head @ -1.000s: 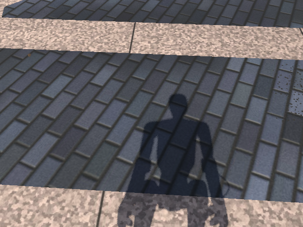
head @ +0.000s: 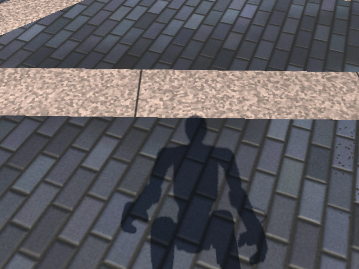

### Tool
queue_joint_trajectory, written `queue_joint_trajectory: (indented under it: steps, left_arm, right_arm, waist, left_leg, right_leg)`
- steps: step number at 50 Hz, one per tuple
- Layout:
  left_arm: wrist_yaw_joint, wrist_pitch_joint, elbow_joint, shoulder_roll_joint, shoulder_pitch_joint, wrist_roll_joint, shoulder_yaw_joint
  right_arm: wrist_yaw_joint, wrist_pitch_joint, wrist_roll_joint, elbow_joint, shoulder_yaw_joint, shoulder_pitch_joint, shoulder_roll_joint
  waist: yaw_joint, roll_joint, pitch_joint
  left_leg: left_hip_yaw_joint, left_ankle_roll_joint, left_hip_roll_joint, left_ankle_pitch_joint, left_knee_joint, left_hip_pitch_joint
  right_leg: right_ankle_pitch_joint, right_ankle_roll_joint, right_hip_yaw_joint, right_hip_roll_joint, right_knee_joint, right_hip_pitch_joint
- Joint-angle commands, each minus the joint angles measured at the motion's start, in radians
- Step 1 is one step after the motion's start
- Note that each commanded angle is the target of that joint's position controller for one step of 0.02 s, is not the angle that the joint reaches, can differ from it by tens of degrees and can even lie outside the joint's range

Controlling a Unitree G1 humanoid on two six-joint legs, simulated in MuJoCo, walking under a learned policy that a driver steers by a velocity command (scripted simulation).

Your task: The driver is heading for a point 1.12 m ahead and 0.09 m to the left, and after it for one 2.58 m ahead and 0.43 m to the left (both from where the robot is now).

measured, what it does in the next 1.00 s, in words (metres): walks ahead: right foot, then left foot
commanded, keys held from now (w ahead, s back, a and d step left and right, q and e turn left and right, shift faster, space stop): w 1.00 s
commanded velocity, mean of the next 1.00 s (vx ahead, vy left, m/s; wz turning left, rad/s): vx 0.50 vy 0.00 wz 0.00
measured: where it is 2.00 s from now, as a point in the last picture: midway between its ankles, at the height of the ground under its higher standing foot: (182, 153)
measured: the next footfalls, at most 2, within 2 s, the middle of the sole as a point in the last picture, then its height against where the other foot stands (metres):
right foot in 0.30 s outside the picture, level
left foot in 0.86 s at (162, 237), level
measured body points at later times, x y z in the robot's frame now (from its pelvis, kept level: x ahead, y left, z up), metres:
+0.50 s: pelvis +0.27 -0.08 +0.00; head +0.29 -0.10 +0.45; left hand +0.33 +0.18 -0.12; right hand +0.36 -0.35 -0.14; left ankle +0.27 +0.08 -0.66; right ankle +0.29 -0.16 -0.74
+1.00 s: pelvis +0.55 -0.01 -0.01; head +0.57 +0.00 +0.44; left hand +0.57 +0.25 -0.15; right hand +0.67 -0.27 -0.13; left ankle +0.61 +0.07 -0.74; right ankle +0.44 -0.16 -0.65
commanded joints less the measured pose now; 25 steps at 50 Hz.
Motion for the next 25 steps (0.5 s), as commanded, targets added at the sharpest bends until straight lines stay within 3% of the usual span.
queue_joint_trajectory:
  steps: [1,5,10,12,13,14,15,16,17,18,19,20,21,22,23,25]
  left_arm:
    - [0.006,0.006,-0.043,0.042,0.033,0.012,0.012]
    - [-0.005,-0.005,-0.083,0.029,-0.125,0.004,0.006]
    - [-0.035,-0.014,-0.132,0.04,-0.251,-0.01,0.002]
    - [-0.046,-0.023,-0.14,0.061,-0.234,-0.01,0.008]
    - [-0.048,-0.027,-0.131,0.077,-0.188,-0.009,0.016]
    - [-0.046,-0.03,-0.1,0.107,-0.08,-0.007,0.034]
    - [-0.039,-0.032,-0.045,0.169,0.113,-0.005,0.062]
    - [-0.033,-0.028,-0.019,0.286,0.275,0.016,0.09]
    - [-0.039,-0.023,-0.004,0.249,0.31,0.012,0.08]
    - [-0.041,-0.025,-0.017,0.172,0.236,0.006,0.056]
    - [-0.04,-0.023,-0.041,0.129,0.142,0.005,0.042]
    - [-0.045,-0.022,-0.053,0.101,0.064,0.009,0.031]
    - [-0.049,-0.025,-0.057,0.074,0.028,0.013,0.023]
    - [-0.053,-0.025,-0.048,0.063,0.022,0.018,0.02]
    - [-0.054,-0.028,-0.035,0.067,0.039,0.018,0.022]
    - [-0.047,-0.031,-0.011,0.095,0.077,0.018,0.029]
  right_arm:
    - [-0.02,-0.016,0.002,-0.056,-0.021,-0.039,-0.133]
    - [-0.034,-0.004,0.017,-0.039,-0.026,0.039,-0.16]
    - [-0.036,0.016,0.026,-0.005,-0.031,0.114,-0.169]
    - [-0.039,0.027,0.027,-0.003,-0.037,0.106,-0.181]
    - [-0.039,0.032,0.026,-0.006,-0.04,0.089,-0.189]
    - [-0.039,0.037,0.024,-0.012,-0.037,0.067,-0.184]
    - [-0.039,0.039,0.012,-0.027,-0.023,0.057,-0.15]
    - [-0.034,0.023,0.0,-0.056,0.007,0.129,-0.058]
    - [-0.027,-0.004,0.019,-0.042,0.019,0.166,-0.029]
    - [-0.024,-0.022,0.042,-0.056,-0.01,0.089,-0.145]
    - [-0.024,-0.027,0.05,-0.08,-0.015,0.009,-0.165]
    - [-0.03,-0.022,0.039,-0.085,-0.018,-0.03,-0.152]
    - [-0.036,-0.009,0.025,-0.085,-0.026,-0.033,-0.142]
    - [-0.036,0.006,0.023,-0.081,-0.025,-0.014,-0.118]
    - [-0.037,0.017,0.021,-0.075,-0.023,0.002,-0.095]
    - [-0.04,0.029,0.018,-0.088,-0.026,-0.021,-0.089]
  waist:
    - [0.046,0.077,0.053]
    - [-0.01,0.08,0.054]
    - [-0.049,0.095,0.082]
    - [-0.026,0.107,0.071]
    - [0.006,0.118,0.048]
    - [0.066,0.115,-0.012]
    - [0.143,0.082,-0.138]
    - [0.151,-0.125,-0.306]
    - [0.141,-0.261,-0.392]
    - [0.135,-0.161,-0.262]
    - [0.109,-0.096,-0.164]
    - [0.077,-0.022,-0.094]
    - [0.046,-0.024,-0.057]
    - [0.025,-0.039,-0.043]
    - [0.016,-0.039,-0.036]
    - [0.007,-0.023,-0.01]
  left_leg:
    - [-0.217,0.172,0.284,0.066,-0.202,-0.093]
    - [-0.167,0.127,0.267,0.081,-0.186,-0.01]
    - [-0.179,0.113,0.324,0.056,-0.117,0.142]
    - [-0.193,0.098,0.35,0.097,-0.065,0.187]
    - [-0.187,0.086,0.348,0.192,-0.013,0.192]
    - [-0.153,0.065,0.311,0.359,0.113,0.178]
    - [-0.1,0.033,0.249,0.398,0.351,0.074]
    - [-0.019,-0.036,0.117,0.081,0.758,-0.289]
    - [-0.122,-0.052,0.03,-0.422,0.973,-0.521]
    - [-0.187,-0.029,0.099,-0.384,1.063,-0.616]
    - [-0.16,-0.016,0.154,-0.288,1.046,-0.617]
    - [-0.138,-0.021,0.194,-0.208,0.983,-0.572]
    - [-0.14,-0.026,0.225,-0.155,0.915,-0.518]
    - [-0.136,-0.032,0.235,-0.124,0.884,-0.467]
    - [-0.126,-0.038,0.235,-0.107,0.865,-0.445]
    - [-0.12,-0.053,0.239,-0.052,0.809,-0.483]
  right_leg:
    - [0.152,0.028,0.003,-0.043,-0.145,-0.031]
    - [0.302,0.036,-0.034,0.001,-0.424,-0.003]
    - [0.226,0.018,-0.044,0.031,-0.574,-0.002]
    - [0.147,-0.01,-0.051,0.046,-0.616,0.046]
    - [0.118,-0.025,-0.069,0.066,-0.635,0.122]
    - [0.106,-0.048,-0.096,0.1,-0.658,0.269]
    - [0.129,-0.091,-0.053,0.064,-0.64,0.536]
    - [0.092,-0.222,0.323,-0.194,-0.658,0.94]
    - [-0.03,-0.309,0.68,-0.296,-0.82,1.068]
    - [-0.065,-0.256,0.585,-0.261,-0.836,0.962]
    - [-0.001,-0.216,0.426,-0.223,-0.848,0.82]
    - [0.083,-0.196,0.315,-0.176,-0.886,0.678]
    - [0.13,-0.177,0.237,-0.134,-0.921,0.587]
    - [0.154,-0.171,0.191,-0.11,-0.951,0.53]
    - [0.201,-0.178,0.159,-0.098,-0.969,0.501]
    - [0.288,-0.19,0.108,-0.092,-0.991,0.491]
Velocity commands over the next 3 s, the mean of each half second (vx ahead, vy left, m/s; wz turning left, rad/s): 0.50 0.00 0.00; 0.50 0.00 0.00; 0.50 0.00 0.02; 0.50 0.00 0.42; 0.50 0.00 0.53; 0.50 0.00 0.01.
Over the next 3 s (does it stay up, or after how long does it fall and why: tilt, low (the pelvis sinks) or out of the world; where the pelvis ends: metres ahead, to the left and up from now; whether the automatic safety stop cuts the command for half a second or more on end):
stays up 1.58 0.24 -0.01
